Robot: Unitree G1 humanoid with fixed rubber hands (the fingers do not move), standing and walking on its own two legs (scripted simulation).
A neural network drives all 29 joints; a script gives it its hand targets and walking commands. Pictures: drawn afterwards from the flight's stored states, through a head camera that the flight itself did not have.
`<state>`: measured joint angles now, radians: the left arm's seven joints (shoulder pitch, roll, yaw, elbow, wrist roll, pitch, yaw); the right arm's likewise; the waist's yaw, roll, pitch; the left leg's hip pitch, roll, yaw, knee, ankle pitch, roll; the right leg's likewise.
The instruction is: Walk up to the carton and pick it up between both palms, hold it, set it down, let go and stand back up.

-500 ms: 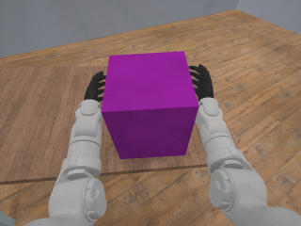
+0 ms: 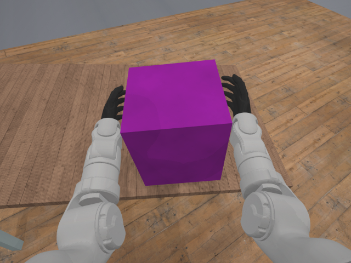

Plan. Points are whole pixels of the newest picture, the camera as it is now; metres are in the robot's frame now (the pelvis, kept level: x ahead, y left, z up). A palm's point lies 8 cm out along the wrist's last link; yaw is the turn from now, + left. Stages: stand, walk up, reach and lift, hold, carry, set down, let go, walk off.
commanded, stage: set down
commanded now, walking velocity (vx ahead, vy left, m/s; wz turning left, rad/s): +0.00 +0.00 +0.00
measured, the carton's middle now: (177, 127) +0.42 -0.02 +0.04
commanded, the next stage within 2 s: none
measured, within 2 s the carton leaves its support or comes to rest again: neither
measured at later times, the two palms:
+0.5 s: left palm (115, 123) +0.42 +0.14 +0.06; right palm (236, 114) +0.42 -0.16 +0.10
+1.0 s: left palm (115, 123) +0.42 +0.14 +0.05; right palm (234, 113) +0.43 -0.16 +0.09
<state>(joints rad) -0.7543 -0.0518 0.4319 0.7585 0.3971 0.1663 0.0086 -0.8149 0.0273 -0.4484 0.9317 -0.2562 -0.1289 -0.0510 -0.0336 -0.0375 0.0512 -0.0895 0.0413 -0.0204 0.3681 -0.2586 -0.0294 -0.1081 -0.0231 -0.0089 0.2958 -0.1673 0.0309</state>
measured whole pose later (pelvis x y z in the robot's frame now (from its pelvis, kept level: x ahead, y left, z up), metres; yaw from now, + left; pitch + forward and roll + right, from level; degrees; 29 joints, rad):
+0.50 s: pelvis +0.01 +0.00 +0.00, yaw +0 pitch +4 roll -1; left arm -0.76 -0.04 0.45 0.87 0.39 0.09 0.03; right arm -0.81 0.05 -0.54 0.95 -0.35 -0.16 -0.03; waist -0.03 -0.03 0.01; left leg -0.18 0.04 -0.02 0.37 -0.26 -0.03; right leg -0.20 -0.02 -0.01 0.30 -0.17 0.03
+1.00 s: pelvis +0.01 +0.00 +0.00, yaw +0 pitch +6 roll -1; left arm -0.77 -0.04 0.47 0.92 0.39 0.01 0.03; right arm -0.81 0.06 -0.58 0.95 -0.39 -0.20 -0.02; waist -0.03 -0.02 -0.01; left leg -0.22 0.04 -0.02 0.37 -0.26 -0.03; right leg -0.23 -0.02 -0.01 0.30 -0.17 0.03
